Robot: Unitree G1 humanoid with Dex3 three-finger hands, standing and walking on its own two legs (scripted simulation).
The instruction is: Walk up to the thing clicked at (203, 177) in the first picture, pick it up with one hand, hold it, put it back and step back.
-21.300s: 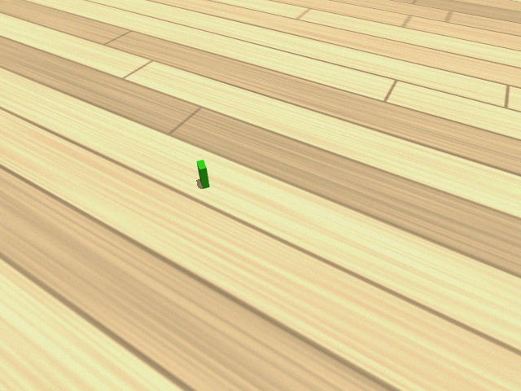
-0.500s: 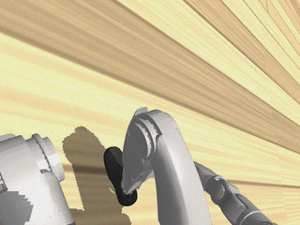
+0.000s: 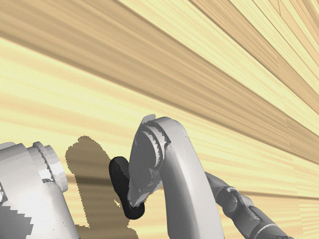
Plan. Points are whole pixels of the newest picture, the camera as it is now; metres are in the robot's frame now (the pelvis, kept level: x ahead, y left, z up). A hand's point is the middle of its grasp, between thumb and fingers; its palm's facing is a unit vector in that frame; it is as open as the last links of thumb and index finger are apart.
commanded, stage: withdraw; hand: left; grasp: from the side
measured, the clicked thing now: out of the picture +0.43 +0.35 -0.21
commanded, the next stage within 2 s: rise in 0.50 s
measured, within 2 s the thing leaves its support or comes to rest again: rests again in 0.58 s
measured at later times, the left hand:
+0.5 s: hand out of the picture +0.40 +0.45 -0.11, palm faces +0.68 -0.73 -0.07, open 15.5 cm
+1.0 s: hand out of the picture +0.26 +0.48 +0.01, palm faces +0.51 -0.70 -0.50, open 16.7 cm
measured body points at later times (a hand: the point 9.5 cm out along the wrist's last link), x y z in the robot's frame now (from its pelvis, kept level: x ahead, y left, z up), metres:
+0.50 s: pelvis +0.00 +0.00 +0.01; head +0.21 +0.20 +0.35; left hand +0.36 +0.49 -0.10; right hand +0.18 -0.25 -0.03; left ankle +0.08 +0.12 -0.25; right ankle +0.15 -0.13 -0.25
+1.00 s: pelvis +0.01 -0.01 +0.08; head +0.20 +0.12 +0.47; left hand +0.23 +0.51 +0.04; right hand +0.24 -0.23 -0.02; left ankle +0.08 +0.12 -0.25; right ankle +0.15 -0.13 -0.25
